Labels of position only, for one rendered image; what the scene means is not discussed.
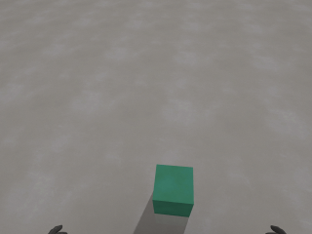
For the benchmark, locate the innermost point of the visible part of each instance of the carton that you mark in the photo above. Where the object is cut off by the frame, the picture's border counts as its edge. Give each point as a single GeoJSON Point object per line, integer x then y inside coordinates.
{"type": "Point", "coordinates": [173, 192]}

